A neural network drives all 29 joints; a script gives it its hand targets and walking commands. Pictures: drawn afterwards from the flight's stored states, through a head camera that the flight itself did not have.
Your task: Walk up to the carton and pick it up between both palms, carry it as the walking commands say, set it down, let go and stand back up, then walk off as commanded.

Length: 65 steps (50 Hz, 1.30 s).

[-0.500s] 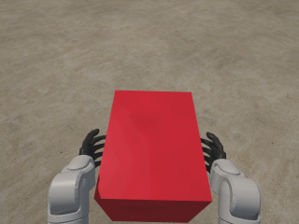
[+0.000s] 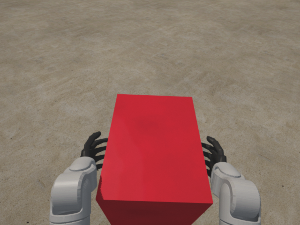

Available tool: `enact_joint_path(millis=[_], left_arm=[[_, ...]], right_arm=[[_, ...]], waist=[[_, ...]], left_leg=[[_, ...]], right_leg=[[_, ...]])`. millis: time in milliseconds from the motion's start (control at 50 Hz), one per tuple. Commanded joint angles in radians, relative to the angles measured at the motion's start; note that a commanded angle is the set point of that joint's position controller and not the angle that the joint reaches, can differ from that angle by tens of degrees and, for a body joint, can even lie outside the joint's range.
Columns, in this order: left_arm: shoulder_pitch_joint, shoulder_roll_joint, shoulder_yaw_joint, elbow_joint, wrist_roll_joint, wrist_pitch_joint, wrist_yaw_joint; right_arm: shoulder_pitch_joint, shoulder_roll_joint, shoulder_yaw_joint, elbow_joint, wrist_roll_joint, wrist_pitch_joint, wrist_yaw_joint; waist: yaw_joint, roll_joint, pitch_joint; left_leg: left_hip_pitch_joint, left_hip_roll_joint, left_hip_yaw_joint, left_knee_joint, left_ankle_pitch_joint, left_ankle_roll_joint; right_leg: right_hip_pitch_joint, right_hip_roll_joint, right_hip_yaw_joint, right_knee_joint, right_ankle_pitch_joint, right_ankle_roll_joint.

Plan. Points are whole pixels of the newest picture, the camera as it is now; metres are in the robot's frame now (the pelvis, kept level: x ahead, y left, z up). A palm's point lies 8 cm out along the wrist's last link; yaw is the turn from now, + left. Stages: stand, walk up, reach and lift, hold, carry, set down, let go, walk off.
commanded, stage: carry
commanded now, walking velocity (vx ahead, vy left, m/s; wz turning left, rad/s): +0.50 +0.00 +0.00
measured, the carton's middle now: (152, 160) +0.31 -0.01 +0.03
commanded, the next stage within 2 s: none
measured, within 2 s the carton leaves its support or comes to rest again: neither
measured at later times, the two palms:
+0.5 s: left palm (96, 78) +0.63 +0.21 +0.08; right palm (174, 79) +0.63 -0.10 +0.09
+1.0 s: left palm (110, 41) +0.98 +0.20 +0.08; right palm (167, 42) +1.00 -0.10 +0.08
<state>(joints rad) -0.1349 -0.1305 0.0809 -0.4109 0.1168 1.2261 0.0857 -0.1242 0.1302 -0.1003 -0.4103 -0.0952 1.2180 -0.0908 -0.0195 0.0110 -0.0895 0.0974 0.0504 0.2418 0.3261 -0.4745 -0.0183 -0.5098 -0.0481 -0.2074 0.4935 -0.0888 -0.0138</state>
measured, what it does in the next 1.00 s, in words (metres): walks ahead: left foot, then right foot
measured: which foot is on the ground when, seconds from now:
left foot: down 0.00-0.06, up 0.08-0.40, down 0.42-0.90, up 0.92-1.00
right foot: down 0.00-0.46, up 0.48-0.84, down 0.86-1.00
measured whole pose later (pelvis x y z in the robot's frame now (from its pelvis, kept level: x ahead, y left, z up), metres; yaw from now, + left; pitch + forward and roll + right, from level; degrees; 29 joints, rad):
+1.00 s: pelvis +0.73 +0.04 +0.01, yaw +2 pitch +5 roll -1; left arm -0.15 -0.13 0.08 -0.31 0.12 1.21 0.09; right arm -0.13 0.13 -0.13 -0.34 -0.10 1.22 -0.09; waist 0.03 0.01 -0.07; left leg -0.35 0.06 0.06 1.19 -0.46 0.00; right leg -0.38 -0.04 -0.24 0.51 -0.22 -0.05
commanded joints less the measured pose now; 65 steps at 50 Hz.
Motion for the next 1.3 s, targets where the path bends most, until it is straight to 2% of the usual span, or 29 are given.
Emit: enact_joint_path(millis=[0, 40, 60, 100, 120, 180, 280, 340, 380, 400, 420, 440, 460, 480, 520, 680, 820, 840, 860, 880, 900, 920, 960, 1020, 1120, 1220, 1240, 1260, 1280], left_arm=[[-0.421, -0.913, -0.694, -0.008, -0.402, -0.006, -0.242], [-0.412, -0.901, -0.684, 0.025, -0.385, -0.013, -0.248], [-0.416, -0.923, -0.694, 0.018, -0.388, -0.017, -0.246], [-0.496, -0.961, -0.726, -0.035, -0.427, -0.024, -0.242], [-0.519, -0.971, -0.733, -0.054, -0.441, -0.032, -0.245], [-0.518, -0.978, -0.737, -0.092, -0.472, -0.050, -0.256], [-0.471, -0.933, -0.726, -0.128, -0.483, -0.053, -0.264], [-0.442, -0.901, -0.714, -0.094, -0.457, -0.037, -0.265], [-0.465, -0.875, -0.728, -0.101, -0.439, -0.023, -0.262], [-0.474, -0.845, -0.728, -0.100, -0.427, -0.012, -0.263], [-0.459, -0.820, -0.720, -0.080, -0.413, -0.002, -0.266], [-0.457, -0.831, -0.720, -0.066, -0.418, 0.010, -0.265], [-0.486, -0.848, -0.730, -0.078, -0.438, 0.006, -0.263], [-0.473, -0.862, -0.736, -0.053, -0.437, 0.001, -0.266], [-0.486, -0.939, -0.718, -0.030, -0.460, -0.015, -0.275], [-0.482, -0.957, -0.722, -0.109, -0.427, -0.054, -0.229], [-0.446, -0.908, -0.705, -0.051, -0.416, -0.013, -0.239], [-0.427, -0.906, -0.693, -0.033, -0.413, -0.009, -0.242], [-0.399, -0.901, -0.685, -0.013, -0.402, -0.008, -0.243], [-0.388, -0.884, -0.677, 0.011, -0.386, -0.008, -0.246], [-0.400, -0.904, -0.689, 0.025, -0.399, -0.020, -0.251], [-0.418, -0.937, -0.702, -0.002, -0.409, -0.023, -0.250], [-0.491, -0.965, -0.732, -0.038, -0.447, -0.029, -0.250], [-0.514, -0.974, -0.740, -0.078, -0.482, -0.049, -0.261], [-0.481, -0.934, -0.721, -0.127, -0.487, -0.058, -0.267], [-0.468, -0.875, -0.722, -0.103, -0.440, -0.025, -0.265], [-0.463, -0.845, -0.716, -0.094, -0.424, -0.015, -0.266], [-0.441, -0.832, -0.716, -0.070, -0.415, -0.003, -0.267], [-0.497, -0.846, -0.727, -0.090, -0.438, 0.005, -0.264]], right_arm=[[-0.486, 0.825, 0.716, -0.057, 0.381, 0.013, 0.272], [-0.520, 0.856, 0.734, -0.077, 0.394, 0.014, 0.274], [-0.521, 0.882, 0.735, -0.081, 0.407, 0.007, 0.276], [-0.497, 0.909, 0.722, -0.073, 0.407, -0.017, 0.275], [-0.519, 0.926, 0.720, -0.081, 0.411, -0.027, 0.273], [-0.519, 0.938, 0.716, -0.082, 0.400, -0.041, 0.261], [-0.462, 0.915, 0.730, -0.131, 0.383, -0.045, 0.236], [-0.444, 0.900, 0.729, -0.111, 0.370, -0.033, 0.240], [-0.403, 0.883, 0.717, -0.057, 0.365, -0.022, 0.247], [-0.401, 0.874, 0.704, -0.036, 0.359, -0.017, 0.250], [-0.384, 0.847, 0.684, -0.001, 0.351, -0.010, 0.252], [-0.384, 0.842, 0.672, 0.021, 0.352, -0.009, 0.258], [-0.392, 0.863, 0.665, 0.015, 0.365, -0.016, 0.261], [-0.408, 0.876, 0.674, 0.008, 0.375, -0.017, 0.262], [-0.478, 0.919, 0.689, -0.019, 0.397, -0.029, 0.267], [-0.526, 0.930, 0.716, -0.108, 0.458, -0.041, 0.279], [-0.444, 0.840, 0.694, -0.053, 0.384, -0.001, 0.274], [-0.459, 0.826, 0.694, -0.053, 0.378, 0.004, 0.272], [-0.478, 0.822, 0.699, -0.050, 0.383, 0.011, 0.271], [-0.480, 0.826, 0.713, -0.045, 0.389, 0.015, 0.273], [-0.508, 0.851, 0.720, -0.066, 0.404, 0.005, 0.275], [-0.507, 0.885, 0.726, -0.070, 0.412, -0.003, 0.277], [-0.494, 0.914, 0.716, -0.047, 0.417, -0.024, 0.274], [-0.492, 0.939, 0.703, -0.039, 0.398, -0.043, 0.265], [-0.490, 0.930, 0.723, -0.113, 0.388, -0.053, 0.238], [-0.429, 0.893, 0.710, -0.049, 0.370, -0.029, 0.246], [-0.413, 0.880, 0.699, -0.023, 0.364, -0.023, 0.249], [-0.391, 0.848, 0.677, 0.012, 0.355, -0.018, 0.253], [-0.407, 0.863, 0.664, 0.017, 0.360, -0.021, 0.257]], waist=[[0.060, 0.029, -0.317], [0.054, -0.354, -0.380], [0.047, -0.296, -0.385], [0.047, -0.048, -0.341], [0.052, -0.014, -0.312], [0.051, -0.102, -0.249], [0.036, -0.213, -0.228], [0.027, -0.190, -0.177], [0.002, -0.078, -0.229], [-0.024, -0.023, -0.289], [-0.028, 0.206, -0.339], [-0.013, 0.370, -0.341], [-0.017, 0.245, -0.325], [-0.015, 0.162, -0.290], [-0.009, 0.044, -0.252], [0.006, 0.130, -0.203], [0.013, 0.101, -0.219], [0.036, 0.063, -0.286], [0.064, -0.040, -0.362], [0.061, -0.272, -0.415], [0.050, -0.323, -0.404], [0.040, -0.234, -0.389], [0.043, -0.008, -0.330], [0.047, -0.080, -0.246], [0.034, -0.223, -0.238], [-0.005, -0.073, -0.268], [-0.030, 0.037, -0.309], [-0.018, 0.303, -0.334], [-0.023, 0.337, -0.329]], left_leg=[[-0.289, 0.101, 0.014, 0.429, 0.918, 0.028], [-0.808, -0.105, -0.101, 0.949, -0.021, -0.005], [-0.883, -0.056, -0.212, 1.082, -0.087, 0.018], [-0.871, 0.036, -0.253, 0.943, 0.004, 0.029], [-0.838, 0.066, -0.251, 0.786, 0.054, 0.024], [-0.704, 0.057, -0.174, 0.504, 0.093, 0.015], [-0.549, 0.020, -0.053, 0.245, 0.343, 0.026], [-0.454, -0.010, -0.011, 0.179, 0.430, 0.028], [-0.246, -0.060, 0.015, 0.120, 0.380, 0.047], [-0.052, 0.008, -0.067, 0.124, 0.332, 0.080], [0.099, 0.232, -0.420, 0.049, 0.267, 0.155], [0.259, 0.390, -0.773, -0.037, 0.403, 0.289], [0.273, 0.378, -0.700, -0.011, 0.565, 0.299], [0.222, 0.351, -0.609, -0.005, 0.733, 0.246], [0.089, 0.327, -0.470, -0.036, 0.757, 0.188], [0.013, 0.229, -0.147, -0.114, 0.672, 0.137], [-0.039, 0.142, 0.008, 0.146, 1.069, 0.057], [-0.168, 0.114, 0.014, 0.300, 1.023, 0.039], [-0.356, 0.066, 0.018, 0.553, 0.847, 0.025], [-0.649, -0.049, -0.045, 0.891, 0.314, -0.010], [-0.852, -0.091, -0.159, 1.030, -0.079, 0.005], [-0.887, -0.030, -0.232, 1.093, -0.090, 0.022], [-0.843, 0.051, -0.251, 0.849, 0.038, 0.031], [-0.682, 0.048, -0.173, 0.483, 0.067, 0.016], [-0.512, 0.015, -0.054, 0.196, 0.341, 0.031], [-0.142, -0.023, -0.014, 0.125, 0.326, 0.061], [0.006, 0.109, -0.195, 0.088, 0.239, 0.107], [0.133, 0.329, -0.617, -0.038, 0.238, 0.203], [0.267, 0.369, -0.709, -0.022, 0.424, 0.298]], right_leg=[[0.675, 0.001, 0.030, -0.050, 0.026, -0.084], [1.022, -0.381, 0.703, -0.145, 0.262, -0.311], [0.982, -0.407, 0.726, -0.133, 0.388, -0.335], [0.857, -0.360, 0.516, -0.158, 0.386, -0.238], [0.781, -0.342, 0.430, -0.197, 0.274, -0.190], [0.576, -0.301, 0.280, -0.307, 0.030, -0.155], [0.534, -0.240, 0.088, -0.298, 0.019, -0.093], [0.497, -0.219, 0.048, -0.241, 0.082, -0.062], [0.454, -0.146, -0.026, 0.008, 0.288, -0.016], [0.329, -0.124, -0.036, 0.188, 0.261, 0.011], [0.134, -0.038, -0.047, 0.475, 0.042, 0.058], [-0.128, 0.081, 0.052, 0.690, -0.418, 0.067], [-0.188, 0.005, 0.182, 0.758, -0.440, 0.034], [-0.238, -0.011, 0.186, 0.785, -0.424, 0.030], [-0.186, -0.060, 0.230, 0.681, -0.298, 0.019], [-0.063, -0.028, 0.068, 0.175, -0.079, 0.025], [0.301, 0.076, -0.074, -0.087, 0.096, -0.020], [0.532, 0.051, -0.037, -0.069, 0.078, -0.055], [0.757, -0.087, 0.171, -0.063, 0.080, -0.124], [0.965, -0.327, 0.599, -0.135, 0.199, -0.264], [1.035, -0.418, 0.730, -0.125, 0.349, -0.347], [0.962, -0.396, 0.666, -0.117, 0.492, -0.326], [0.819, -0.348, 0.453, -0.166, 0.424, -0.206], [0.576, -0.292, 0.259, -0.289, 0.106, -0.142], [0.524, -0.248, 0.088, -0.298, -0.012, -0.083], [0.370, -0.131, -0.036, 0.042, 0.125, 0.000], [0.235, -0.088, -0.053, 0.260, 0.093, 0.031], [0.029, 0.020, -0.025, 0.548, -0.243, 0.069], [-0.144, 0.034, 0.113, 0.664, -0.454, 0.049]])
